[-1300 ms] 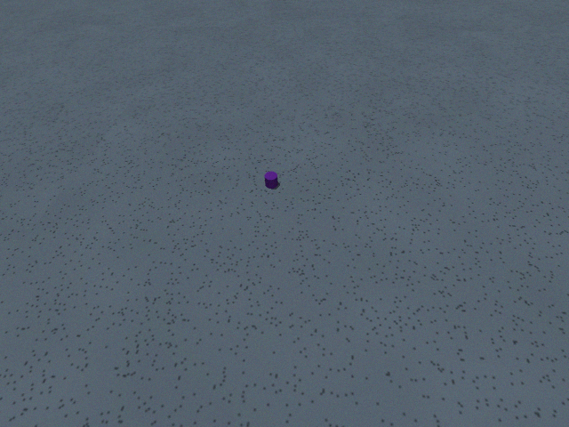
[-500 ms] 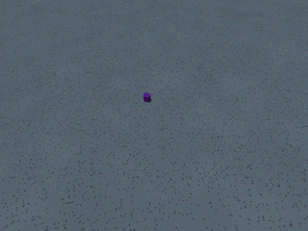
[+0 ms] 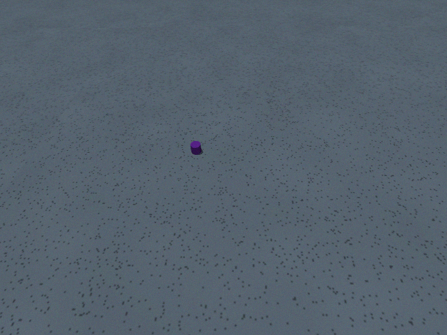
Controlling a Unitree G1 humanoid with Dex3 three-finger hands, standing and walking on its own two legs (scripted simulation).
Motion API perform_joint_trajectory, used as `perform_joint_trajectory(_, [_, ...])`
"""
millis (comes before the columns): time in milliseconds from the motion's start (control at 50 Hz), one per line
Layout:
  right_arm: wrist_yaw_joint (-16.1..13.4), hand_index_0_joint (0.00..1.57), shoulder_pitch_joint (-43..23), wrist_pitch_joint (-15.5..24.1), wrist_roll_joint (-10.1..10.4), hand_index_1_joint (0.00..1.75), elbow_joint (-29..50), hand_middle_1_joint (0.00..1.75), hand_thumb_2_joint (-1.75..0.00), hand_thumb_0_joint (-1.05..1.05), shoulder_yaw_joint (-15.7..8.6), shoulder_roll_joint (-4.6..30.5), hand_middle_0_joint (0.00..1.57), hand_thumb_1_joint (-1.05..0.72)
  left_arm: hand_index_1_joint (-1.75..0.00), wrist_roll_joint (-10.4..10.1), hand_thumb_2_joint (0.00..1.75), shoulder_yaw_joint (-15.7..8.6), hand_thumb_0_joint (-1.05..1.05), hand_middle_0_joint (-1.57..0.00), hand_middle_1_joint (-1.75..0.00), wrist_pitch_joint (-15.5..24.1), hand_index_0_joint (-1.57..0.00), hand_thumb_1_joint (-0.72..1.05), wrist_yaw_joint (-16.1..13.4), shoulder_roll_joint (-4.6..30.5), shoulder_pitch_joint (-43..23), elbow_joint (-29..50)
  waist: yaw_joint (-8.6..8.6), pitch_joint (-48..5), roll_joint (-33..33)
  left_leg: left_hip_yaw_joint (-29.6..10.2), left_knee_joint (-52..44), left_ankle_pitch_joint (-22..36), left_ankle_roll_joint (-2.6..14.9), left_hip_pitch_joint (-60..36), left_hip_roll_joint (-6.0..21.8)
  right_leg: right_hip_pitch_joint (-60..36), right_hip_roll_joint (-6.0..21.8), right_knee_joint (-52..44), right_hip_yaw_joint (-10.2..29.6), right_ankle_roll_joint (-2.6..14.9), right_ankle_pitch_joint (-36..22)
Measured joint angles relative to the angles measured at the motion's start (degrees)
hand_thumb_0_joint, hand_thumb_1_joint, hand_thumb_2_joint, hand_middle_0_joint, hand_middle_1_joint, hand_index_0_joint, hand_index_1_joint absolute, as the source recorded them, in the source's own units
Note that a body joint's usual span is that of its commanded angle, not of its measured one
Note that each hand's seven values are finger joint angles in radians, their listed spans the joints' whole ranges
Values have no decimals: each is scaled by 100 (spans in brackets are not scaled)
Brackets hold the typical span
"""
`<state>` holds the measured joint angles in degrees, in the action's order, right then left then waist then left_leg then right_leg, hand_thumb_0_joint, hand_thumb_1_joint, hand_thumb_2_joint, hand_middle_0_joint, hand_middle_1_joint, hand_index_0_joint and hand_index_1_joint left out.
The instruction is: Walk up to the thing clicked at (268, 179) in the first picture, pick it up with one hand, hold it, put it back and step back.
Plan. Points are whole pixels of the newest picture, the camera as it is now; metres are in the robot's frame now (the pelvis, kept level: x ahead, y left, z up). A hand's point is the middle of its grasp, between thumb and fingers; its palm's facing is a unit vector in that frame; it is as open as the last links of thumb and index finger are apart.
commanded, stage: walk up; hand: left
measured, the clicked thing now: (195, 147) +1.35 +0.16 -0.75
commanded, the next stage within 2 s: none
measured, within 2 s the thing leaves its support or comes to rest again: neither
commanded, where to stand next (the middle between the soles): +0.94 -0.05 m, yaw -4 degrees
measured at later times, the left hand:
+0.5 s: hand (122, 326) +0.21 +0.23 -0.15, palm faces -0.04 -0.94 -0.34, open 7.4 cm
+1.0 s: hand (148, 190) +0.54 +0.21 -0.13, palm faces -0.12 -0.89 -0.44, open 7.4 cm
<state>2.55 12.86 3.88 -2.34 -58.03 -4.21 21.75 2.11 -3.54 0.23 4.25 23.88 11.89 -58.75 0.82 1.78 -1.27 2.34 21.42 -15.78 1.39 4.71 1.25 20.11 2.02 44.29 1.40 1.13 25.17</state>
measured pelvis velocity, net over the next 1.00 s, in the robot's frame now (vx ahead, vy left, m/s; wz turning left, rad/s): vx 0.42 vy -0.07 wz -0.08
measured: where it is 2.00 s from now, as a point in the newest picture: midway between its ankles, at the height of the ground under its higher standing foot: (238, 220)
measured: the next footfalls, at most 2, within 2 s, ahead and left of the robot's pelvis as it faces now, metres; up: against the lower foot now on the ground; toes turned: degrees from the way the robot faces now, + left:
right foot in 0.10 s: +0.14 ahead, -0.17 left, +0.00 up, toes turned -5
left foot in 0.52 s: +0.39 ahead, +0.09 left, +0.00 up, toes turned +2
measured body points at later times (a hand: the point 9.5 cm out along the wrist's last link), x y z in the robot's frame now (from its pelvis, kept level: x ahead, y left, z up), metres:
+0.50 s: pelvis +0.19 -0.04 -0.01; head +0.21 -0.03 +0.44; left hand +0.21 +0.28 -0.13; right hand +0.29 -0.36 -0.11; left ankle +0.33 +0.09 -0.73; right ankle +0.10 -0.16 -0.74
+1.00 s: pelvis +0.42 -0.07 -0.02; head +0.43 -0.09 +0.43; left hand +0.54 +0.26 -0.10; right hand +0.42 -0.40 -0.15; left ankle +0.35 +0.08 -0.73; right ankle +0.50 -0.19 -0.74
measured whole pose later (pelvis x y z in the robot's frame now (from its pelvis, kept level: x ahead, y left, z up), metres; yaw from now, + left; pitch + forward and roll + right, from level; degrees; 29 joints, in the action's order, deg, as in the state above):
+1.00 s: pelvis +0.42 -0.07 -0.02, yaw -5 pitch -3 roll +1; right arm 3.4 21.6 2.7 -0.3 -49.7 -3.5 25.4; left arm 1.2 -4.3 4.9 4.0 25.3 14.9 -49.9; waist 1.7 3.0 2.4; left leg 3.8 44.1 -26.8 0.9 9.6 4.5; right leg 22.7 3.0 37.2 -3.7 1.0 11.7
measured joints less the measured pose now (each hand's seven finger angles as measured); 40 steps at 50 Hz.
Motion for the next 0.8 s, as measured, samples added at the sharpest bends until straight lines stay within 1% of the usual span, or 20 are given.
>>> perform_joint_trajectory(40, [33, 21, 127, -37, -32, 30, 33, 30, -90, 1, -51, 114, 20, -91, -30, -9, 89, -43, 1, -20, -30, 36, -20, 90, 77, 81, 60, 103, 7, 47, 29, 59, -12, -112, -103, -163, 94, 129, 144, -240, -42, -39, -109])
perform_joint_trajectory(80, [59, 21, 214, -106, -49, 30, 52, 30, -90, 1, -99, 252, 20, -90, -30, -10, 89, -88, 1, -20, -30, 88, -20, 90, 126, 129, 124, 190, 7, 88, 109, 106, 198, -353, -186, -258, 222, 74, 230, -705, -131, -67, -491])
perform_joint_trajectory(100, [64, 21, 253, -147, -49, 30, 69, 30, -90, 1, -113, 313, 20, -90, -30, -7, 89, -112, 0, -20, -30, 135, -20, 90, 132, 166, 165, 238, 3, 100, 145, 110, 478, -578, -177, -227, 296, -15, 230, -935, -179, -90, -747])
perform_joint_trajectory(120, [58, 21, 288, -184, -51, 30, 86, 30, -90, 1, -122, 380, 20, -90, -30, 4, 89, -144, 0, -20, -30, 196, -20, 90, 112, 186, 189, 289, 9, 132, 247, 39, 964, -893, -54, -102, 433, -74, 139, -946, -272, -119, -1182])
perform_joint_trajectory(140, [38, 21, 307, -235, -31, 30, 79, 30, -90, 1, -126, 424, 20, -91, -30, 22, 89, -179, 0, -20, -30, 262, -20, 90, 63, 183, 208, 356, -4, 155, 348, -144, 1713, -1212, 28, 161, 498, -68, 40, -757, -371, -113, -1184])
perform_joint_trajectory(160, [21, 21, 298, -300, -9, 30, 53, 30, -90, 1, -123, 436, 20, -91, -30, 25, 89, -190, 0, -20, -30, 308, -20, 90, 16, 164, 238, 418, -50, 162, 393, -336, 2476, -1341, 44, 464, 419, -90, -22, -623, -423, -80, -1024])
perform_joint_trajectory(200, [31, 20, 234, -357, 41, 30, 25, 30, -90, 1, -101, 455, 20, -91, -30, -33, 89, -141, 0, -20, -30, 326, -20, 90, -27, 67, 324, 486, -130, 166, 473, -485, 3548, -1143, 42, 1028, 236, -316, -115, -748, -479, 17, -869])
perform_joint_trajectory(240, [66, 20, 171, -308, 85, 30, 87, 30, -90, 2, -68, 471, 20, -91, -30, -79, 89, -63, 0, -20, -30, 321, -20, 90, -51, -47, 427, 507, -174, 169, 547, -402, 3905, -782, 44, 1498, 190, -631, -187, -1116, -508, 63, -908])
perform_joint_trajectory(300, [158, 20, 102, -224, 104, 30, 263, 30, -90, 1, -51, 435, 20, -91, -30, -123, 89, 32, 0, -20, -30, 353, -21, 90, -62, -151, 605, 527, -227, 165, 579, -279, 3666, -288, -7, 2009, 260, -1051, -279, -1656, -496, 67, -1010])
perform_joint_trajectory(400, [276, 20, 25, -224, 45, 30, 479, 30, -90, 1, -23, 287, 20, -91, -30, -149, 89, 72, 0, -21, -30, 407, -21, 90, -61, -156, 856, 657, -313, 187, 458, -212, 2436, 77, -155, 2341, 450, -1570, -363, -2117, -452, 80, -886])
perform_joint_trajectory(460, [297, 20, -78, -219, 29, 30, 545, 30, -90, 1, -11, 226, 20, -91, -30, -144, 89, 87, 0, -21, -30, 421, -21, 90, -67, -112, 946, 751, -367, 248, 374, -180, 1678, 320, -134, 2290, 486, -1803, -362, -2090, -430, -18, -628])
perform_joint_trajectory(520, [294, 20, -159, -143, 45, 30, 651, 30, -90, 1, -17, 173, 20, -91, -30, -153, 89, 107, 0, -21, -30, 384, -21, 90, -88, -32, 1020, 807, -387, 265, 231, -26, 1072, 549, -41, 2007, 370, -1925, -255, -1721, -396, -125, -139])
perform_joint_trajectory(540, [278, 21, -202, -86, 38, 30, 702, 30, -90, 1, -30, 143, 20, -91, -30, -156, 89, 111, 0, -21, -30, 365, -21, 90, -105, 8, 1032, 813, -378, 301, 117, 45, 1046, 912, -7, 1921, 275, -1855, -142, -1333, -350, -100, 101])
perform_joint_trajectory(560, [250, 21, -253, -26, 8, 30, 776, 30, -90, 1, -45, 111, 20, -91, -30, -178, 89, 111, 0, -21, -30, 330, -21, 90, -139, 21, 1008, 797, -371, 359, 3, 154, 1221, 905, -2, 1896, 200, -1627, -15, -660, -275, -23, 197])
perform_joint_trajectory(600, [205, 21, -273, 64, 67, 30, 950, 30, -90, 1, -43, 49, 20, -91, -30, -209, 89, 140, 0, -21, -30, 259, -21, 90, -201, 4, 915, 728, -265, 393, -42, 222, 1458, 579, 25, 1823, 170, -962, -151, 885, 51, 107, 285])
perform_joint_trajectory(640, [170, 21, -211, 77, 166, 30, 1053, 30, -90, 1, 12, -35, 20, -91, -30, -226, 89, 183, 1, -20, -30, 250, -21, 90, -207, 60, 840, 712, -192, 376, -116, 300, 1308, 441, 46, 1548, 154, -350, -233, 1820, 190, 157, 48])
perform_joint_trajectory(660, [152, 21, -156, 78, 196, 30, 1082, 30, -90, 1, 45, -64, 20, -91, -30, -234, 89, 182, 1, -20, -30, 270, -21, 90, -196, 89, 813, 721, -168, 357, -156, 347, 1167, 423, 44, 1380, 140, -94, -193, 1972, 179, 152, -102])
perform_joint_trajectory(700, [132, 21, -17, 87, 222, 30, 1102, 30, -90, 1, 98, -79, 20, -91, -30, -230, 89, 153, 1, -20, -30, 307, -20, 90, -154, 132, 765, 756, -126, 300, -200, 423, 886, 402, 36, 1070, 108, 319, -43, 1836, 103, 92, -349])
perform_joint_trajectory(760, [132, 21, 224, 86, 192, 30, 1098, 30, -90, 1, 128, -12, 20, -91, -30, -187, 89, 104, 0, -20, -30, 297, -20, 90, -66, 167, 670, 806, -63, 232, -177, 484, 594, 305, 59, 691, 63, 693, 199, 1128, -49, -52, -596])
perform_joint_trajectory(800, [145, 21, 374, 83, 178, 30, 1076, 30, -90, 1, 116, 68, 20, -91, -30, -149, 89, 72, 0, -20, -30, 275, -20, 90, -1, 167, 591, 823, -19, 211, -117, 504, 486, 197, 65, 490, 45, 817, 322, 573, -136, -92, -774])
